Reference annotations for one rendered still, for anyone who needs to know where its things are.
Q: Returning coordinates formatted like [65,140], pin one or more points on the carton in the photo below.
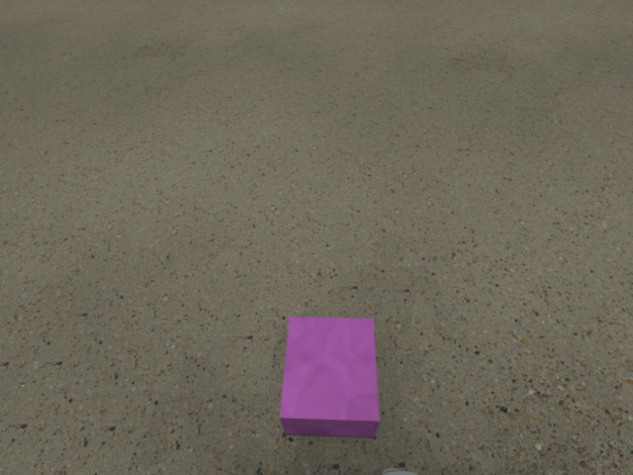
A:
[330,378]

